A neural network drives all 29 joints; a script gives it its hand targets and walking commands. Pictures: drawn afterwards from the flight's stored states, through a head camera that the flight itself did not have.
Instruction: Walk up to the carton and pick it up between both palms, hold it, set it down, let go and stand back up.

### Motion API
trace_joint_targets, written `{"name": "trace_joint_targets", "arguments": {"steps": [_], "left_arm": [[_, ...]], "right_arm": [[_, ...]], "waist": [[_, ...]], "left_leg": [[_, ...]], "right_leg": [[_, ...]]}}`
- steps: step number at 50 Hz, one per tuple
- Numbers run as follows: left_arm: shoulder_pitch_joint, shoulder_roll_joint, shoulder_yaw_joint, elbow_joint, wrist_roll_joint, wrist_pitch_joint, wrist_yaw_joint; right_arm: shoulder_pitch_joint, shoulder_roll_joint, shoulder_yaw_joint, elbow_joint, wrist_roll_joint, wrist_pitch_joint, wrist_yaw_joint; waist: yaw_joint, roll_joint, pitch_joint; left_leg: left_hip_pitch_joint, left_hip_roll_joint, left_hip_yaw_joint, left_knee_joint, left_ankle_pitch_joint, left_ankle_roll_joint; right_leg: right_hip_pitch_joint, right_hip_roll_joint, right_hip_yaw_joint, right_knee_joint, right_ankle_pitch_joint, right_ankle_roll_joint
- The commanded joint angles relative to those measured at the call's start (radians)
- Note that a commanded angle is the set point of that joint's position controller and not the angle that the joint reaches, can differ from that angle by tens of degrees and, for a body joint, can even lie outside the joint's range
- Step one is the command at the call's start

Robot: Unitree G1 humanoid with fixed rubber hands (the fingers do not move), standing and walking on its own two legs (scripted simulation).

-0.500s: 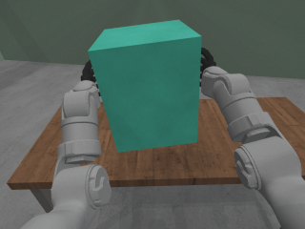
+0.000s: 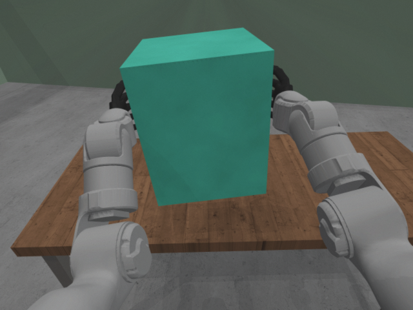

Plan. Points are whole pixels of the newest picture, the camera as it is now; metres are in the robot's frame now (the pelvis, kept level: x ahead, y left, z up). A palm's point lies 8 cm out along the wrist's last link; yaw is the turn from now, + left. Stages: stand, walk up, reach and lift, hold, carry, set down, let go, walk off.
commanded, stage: hold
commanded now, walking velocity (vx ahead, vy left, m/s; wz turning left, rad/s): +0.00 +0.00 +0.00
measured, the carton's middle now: (202, 113) +0.40 +0.00 +0.26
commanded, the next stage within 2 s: none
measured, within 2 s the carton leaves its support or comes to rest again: neither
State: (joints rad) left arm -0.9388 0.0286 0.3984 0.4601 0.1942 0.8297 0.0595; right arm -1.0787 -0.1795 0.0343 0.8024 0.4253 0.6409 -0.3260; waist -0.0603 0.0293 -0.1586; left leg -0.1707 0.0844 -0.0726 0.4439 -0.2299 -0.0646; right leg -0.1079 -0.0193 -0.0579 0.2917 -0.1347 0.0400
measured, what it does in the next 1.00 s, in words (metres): stands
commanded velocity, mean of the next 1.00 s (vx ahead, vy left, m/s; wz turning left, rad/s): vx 0.00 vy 0.00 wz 0.00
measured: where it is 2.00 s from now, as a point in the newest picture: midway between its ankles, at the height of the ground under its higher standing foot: outside the picture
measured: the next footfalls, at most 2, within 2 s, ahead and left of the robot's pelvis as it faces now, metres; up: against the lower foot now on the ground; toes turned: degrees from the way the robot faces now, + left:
none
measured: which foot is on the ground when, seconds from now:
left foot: down 0.00-1.00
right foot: down 0.00-1.00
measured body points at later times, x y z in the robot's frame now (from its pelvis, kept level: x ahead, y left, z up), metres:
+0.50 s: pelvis +0.00 +0.00 +0.00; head -0.08 +0.01 +0.44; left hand +0.39 +0.15 +0.27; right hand +0.40 -0.14 +0.28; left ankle +0.01 +0.15 -0.74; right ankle +0.02 -0.15 -0.74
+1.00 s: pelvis +0.00 +0.00 +0.00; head -0.08 +0.01 +0.44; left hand +0.39 +0.15 +0.27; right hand +0.39 -0.14 +0.28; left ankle +0.01 +0.15 -0.74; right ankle +0.02 -0.15 -0.74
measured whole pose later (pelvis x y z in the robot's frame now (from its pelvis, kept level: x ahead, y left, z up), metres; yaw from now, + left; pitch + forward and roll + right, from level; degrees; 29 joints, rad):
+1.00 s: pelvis +0.00 +0.00 +0.00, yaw +0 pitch -2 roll -2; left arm -0.94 0.04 0.38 0.47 0.19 0.83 0.06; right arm -1.09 -0.18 0.03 0.82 0.42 0.64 -0.32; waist -0.06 0.02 -0.17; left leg -0.17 0.09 -0.07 0.44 -0.23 -0.07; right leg -0.11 -0.02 -0.06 0.29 -0.13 0.04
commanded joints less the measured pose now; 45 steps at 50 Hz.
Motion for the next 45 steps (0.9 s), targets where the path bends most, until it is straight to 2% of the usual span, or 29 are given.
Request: {"name": "trace_joint_targets", "arguments": {"steps": [1,3,5,6,8,10,12,15,17,18,20,21,22,23,24,25,26,28,30,31,32,33,35,38,39,42,43,45], "left_arm": [[-0.899,-0.623,-0.444,-0.093,-0.179,-0.077,-0.139],[-0.904,-0.629,-0.438,-0.113,-0.175,-0.079,-0.139],[-0.924,-0.647,-0.472,-0.150,-0.199,-0.084,-0.138],[-0.924,-0.638,-0.466,-0.134,-0.192,-0.081,-0.137],[-0.909,-0.643,-0.467,-0.143,-0.189,-0.079,-0.136],[-0.898,-0.635,-0.453,-0.117,-0.179,-0.076,-0.136],[-0.918,-0.628,-0.458,-0.161,-0.179,-0.085,-0.135],[-0.898,-0.635,-0.453,-0.120,-0.178,-0.081,-0.138],[-0.893,-0.628,-0.458,-0.147,-0.179,-0.081,-0.136],[-0.915,-0.633,-0.468,-0.167,-0.185,-0.084,-0.136],[-0.911,-0.645,-0.479,-0.190,-0.193,-0.087,-0.132],[-0.918,-0.640,-0.491,-0.205,-0.191,-0.086,-0.130],[-0.918,-0.638,-0.477,-0.189,-0.194,-0.084,-0.130],[-0.917,-0.629,-0.495,-0.217,-0.199,-0.089,-0.130],[-0.897,-0.642,-0.503,-0.213,-0.203,-0.083,-0.128],[-0.893,-0.637,-0.492,-0.184,-0.193,-0.079,-0.132],[-0.892,-0.632,-0.480,-0.181,-0.190,-0.077,-0.133],[-0.910,-0.622,-0.473,-0.169,-0.187,-0.078,-0.137],[-0.878,-0.615,-0.452,-0.129,-0.174,-0.074,-0.137],[-0.890,-0.616,-0.442,-0.119,-0.170,-0.072,-0.140],[-0.896,-0.614,-0.450,-0.122,-0.186,-0.076,-0.139],[-0.894,-0.619,-0.454,-0.137,-0.180,-0.075,-0.138],[-0.900,-0.616,-0.442,-0.105,-0.175,-0.075,-0.142],[-0.928,-0.651,-0.475,-0.165,-0.197,-0.087,-0.133],[-0.919,-0.648,-0.470,-0.156,-0.202,-0.087,-0.129],[-0.909,-0.602,-0.426,-0.122,-0.167,-0.083,-0.139],[-0.896,-0.621,-0.437,-0.111,-0.174,-0.080,-0.140],[-0.907,-0.619,-0.448,-0.125,-0.182,-0.083,-0.140]], "right_arm": [[-0.934,0.765,0.174,-0.380,0.178,-0.047,0.145],[-0.927,0.760,0.170,-0.371,0.176,-0.049,0.147],[-0.921,0.753,0.159,-0.369,0.179,-0.052,0.146],[-0.939,0.754,0.163,-0.380,0.183,-0.053,0.148],[-0.939,0.749,0.174,-0.393,0.186,-0.058,0.147],[-0.918,0.746,0.170,-0.356,0.186,-0.050,0.146],[-0.904,0.767,0.177,-0.366,0.184,-0.050,0.151],[-0.911,0.754,0.173,-0.364,0.189,-0.051,0.148],[-0.909,0.759,0.185,-0.384,0.191,-0.054,0.146],[-0.908,0.761,0.179,-0.372,0.191,-0.050,0.146],[-0.904,0.777,0.199,-0.400,0.197,-0.054,0.145],[-0.887,0.772,0.189,-0.388,0.199,-0.052,0.144],[-0.888,0.775,0.190,-0.389,0.198,-0.048,0.144],[-0.897,0.782,0.208,-0.427,0.208,-0.052,0.141],[-0.897,0.770,0.209,-0.454,0.211,-0.056,0.138],[-0.906,0.770,0.209,-0.441,0.204,-0.048,0.135],[-0.900,0.772,0.206,-0.434,0.198,-0.047,0.135],[-0.906,0.776,0.196,-0.414,0.186,-0.041,0.137],[-0.926,0.783,0.203,-0.446,0.189,-0.046,0.139],[-0.926,0.774,0.195,-0.421,0.182,-0.044,0.140],[-0.946,0.776,0.194,-0.441,0.184,-0.047,0.140],[-0.936,0.768,0.194,-0.428,0.190,-0.046,0.140],[-0.932,0.771,0.181,-0.392,0.173,-0.040,0.143],[-0.940,0.775,0.194,-0.418,0.186,-0.050,0.147],[-0.926,0.773,0.197,-0.420,0.184,-0.050,0.149],[-0.895,0.760,0.170,-0.345,0.171,-0.042,0.150],[-0.914,0.764,0.178,-0.362,0.179,-0.049,0.149],[-0.920,0.768,0.176,-0.366,0.182,-0.050,0.146]], "waist": [[-0.019,0.009,-0.369],[-0.011,0.025,-0.389],[-0.034,0.055,-0.415],[-0.022,0.045,-0.405],[-0.020,0.056,-0.432],[-0.025,0.051,-0.394],[-0.018,0.035,-0.416],[-0.021,0.067,-0.397],[-0.020,0.046,-0.406],[-0.029,0.049,-0.405],[-0.016,0.051,-0.443],[-0.023,0.070,-0.445],[-0.027,0.056,-0.438],[-0.018,0.039,-0.459],[-0.022,0.051,-0.470],[-0.020,0.035,-0.435],[-0.031,0.033,-0.419],[-0.021,0.021,-0.383],[-0.004,-0.004,-0.374],[-0.011,0.018,-0.385],[-0.008,0.003,-0.394],[-0.014,0.018,-0.401],[-0.018,0.008,-0.379],[-0.013,0.039,-0.460],[-0.014,0.024,-0.460],[-0.007,0.005,-0.371],[-0.007,0.030,-0.398],[-0.015,0.030,-0.403]], "left_leg": [[0.035,-0.150,0.045,-0.065,0.257,-0.017],[0.048,-0.148,0.048,-0.064,0.273,-0.024],[0.058,-0.148,0.042,-0.056,0.302,-0.031],[0.052,-0.151,0.040,-0.053,0.312,-0.028],[0.067,-0.144,0.042,-0.050,0.332,-0.031],[0.050,-0.147,0.040,-0.057,0.298,-0.030],[0.054,-0.150,0.042,-0.060,0.304,-0.029],[0.054,-0.155,0.041,-0.053,0.296,-0.028],[0.063,-0.156,0.042,-0.045,0.314,-0.027],[0.071,-0.151,0.040,-0.047,0.319,-0.031],[0.071,-0.153,0.040,-0.035,0.347,-0.034],[0.085,-0.154,0.038,-0.030,0.362,-0.042],[0.078,-0.157,0.042,-0.037,0.357,-0.037],[0.083,-0.158,0.038,-0.029,0.374,-0.037],[0.083,-0.158,0.038,-0.021,0.396,-0.044],[0.079,-0.161,0.041,-0.027,0.378,-0.040],[0.081,-0.156,0.041,-0.031,0.357,-0.036],[0.054,-0.156,0.043,-0.047,0.288,-0.024],[0.030,-0.156,0.044,-0.057,0.273,-0.009],[0.037,-0.154,0.046,-0.060,0.266,-0.020],[0.036,-0.157,0.046,-0.056,0.272,-0.014],[0.041,-0.154,0.047,-0.057,0.286,-0.017],[0.045,-0.151,0.046,-0.063,0.261,-0.017],[0.076,-0.154,0.045,-0.049,0.326,-0.031],[0.077,-0.152,0.045,-0.044,0.336,-0.031],[0.041,-0.149,0.046,-0.062,0.267,-0.017],[0.036,-0.149,0.042,-0.059,0.274,-0.019],[0.037,-0.155,0.046,-0.062,0.270,-0.018]], "right_leg": [[0.184,0.140,0.038,0.000,0.134,0.007],[0.202,0.143,0.040,0.003,0.147,0.005],[0.190,0.142,0.042,0.008,0.169,-0.001],[0.195,0.143,0.042,0.002,0.176,0.001],[0.207,0.147,0.039,0.005,0.195,-0.002],[0.201,0.140,0.039,-0.002,0.171,-0.001],[0.211,0.140,0.042,0.006,0.183,0.003],[0.195,0.137,0.044,-0.004,0.173,0.001],[0.209,0.139,0.042,0.000,0.197,0.006],[0.208,0.141,0.041,0.007,0.198,0.005],[0.223,0.142,0.040,0.009,0.232,0.004],[0.209,0.143,0.039,0.009,0.242,0.009],[0.204,0.143,0.042,0.006,0.232,0.007],[0.217,0.144,0.044,0.019,0.264,0.013],[0.223,0.141,0.040,0.019,0.281,0.012],[0.220,0.144,0.043,0.011,0.271,0.012],[0.211,0.145,0.037,0.010,0.244,0.012],[0.202,0.134,0.040,-0.003,0.177,0.012],[0.195,0.131,0.044,-0.002,0.177,0.012],[0.196,0.137,0.037,-0.003,0.169,0.009],[0.193,0.135,0.041,0.002,0.163,0.011],[0.208,0.140,0.041,0.006,0.174,0.007],[0.198,0.135,0.037,-0.001,0.151,0.005],[0.205,0.146,0.037,0.002,0.187,0.003],[0.206,0.142,0.037,0.006,0.202,0.005],[0.201,0.141,0.042,0.002,0.146,0.010],[0.204,0.136,0.044,0.002,0.162,0.005],[0.199,0.139,0.044,0.001,0.154,0.007]]}}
